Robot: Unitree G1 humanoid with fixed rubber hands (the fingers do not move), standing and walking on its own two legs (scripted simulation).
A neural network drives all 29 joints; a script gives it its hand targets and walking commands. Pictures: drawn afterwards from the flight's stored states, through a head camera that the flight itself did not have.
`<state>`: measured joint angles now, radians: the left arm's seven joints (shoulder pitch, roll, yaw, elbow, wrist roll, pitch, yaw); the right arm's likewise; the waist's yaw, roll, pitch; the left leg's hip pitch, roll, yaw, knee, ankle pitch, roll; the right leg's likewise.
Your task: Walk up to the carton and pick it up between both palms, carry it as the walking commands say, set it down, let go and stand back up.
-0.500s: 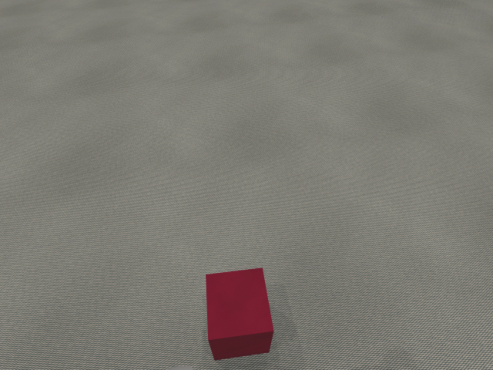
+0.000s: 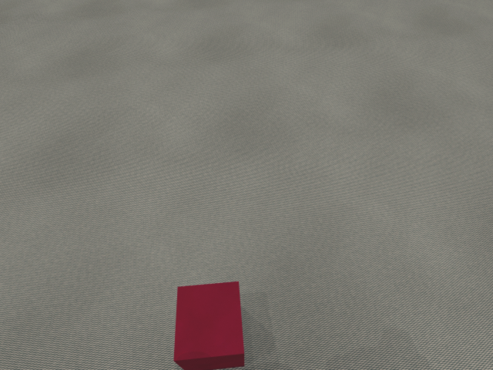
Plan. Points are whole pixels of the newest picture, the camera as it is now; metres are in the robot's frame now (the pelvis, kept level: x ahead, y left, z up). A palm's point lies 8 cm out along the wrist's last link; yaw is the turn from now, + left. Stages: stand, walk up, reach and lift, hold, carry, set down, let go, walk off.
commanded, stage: walk up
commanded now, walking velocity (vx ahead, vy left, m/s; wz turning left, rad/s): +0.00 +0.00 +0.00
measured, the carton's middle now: (212, 328) +0.34 +0.11 -0.63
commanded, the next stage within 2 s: none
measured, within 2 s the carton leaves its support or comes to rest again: neither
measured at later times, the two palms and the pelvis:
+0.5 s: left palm out of the picture +0.00 +0.28 -0.12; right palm out of the picture +0.14 -0.18 -0.12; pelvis +0.01 +0.05 +0.01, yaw +3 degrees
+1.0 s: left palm out of the picture -0.04 +0.37 -0.14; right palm out of the picture -0.03 -0.10 -0.08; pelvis -0.08 +0.15 +0.03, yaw +3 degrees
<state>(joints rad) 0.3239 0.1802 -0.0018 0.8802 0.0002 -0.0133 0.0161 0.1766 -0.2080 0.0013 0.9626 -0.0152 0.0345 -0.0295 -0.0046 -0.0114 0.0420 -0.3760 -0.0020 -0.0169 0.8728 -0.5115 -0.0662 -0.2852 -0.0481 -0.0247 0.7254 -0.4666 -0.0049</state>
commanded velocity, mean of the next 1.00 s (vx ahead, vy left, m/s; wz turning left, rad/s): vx -0.13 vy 0.05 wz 0.04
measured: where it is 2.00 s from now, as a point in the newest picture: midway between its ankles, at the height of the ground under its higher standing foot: outside the picture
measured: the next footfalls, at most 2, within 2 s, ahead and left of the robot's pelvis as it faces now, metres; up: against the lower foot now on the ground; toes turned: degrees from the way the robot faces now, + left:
left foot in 0.06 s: +0.03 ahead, +0.14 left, +0.00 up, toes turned +0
left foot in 0.60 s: +0.05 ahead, +0.20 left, +0.00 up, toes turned +3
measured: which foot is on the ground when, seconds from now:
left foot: up 0.00-0.04, down 0.06-0.26, up 0.28-0.58, down 0.60-1.00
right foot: down 0.00-0.60, up 0.62-1.00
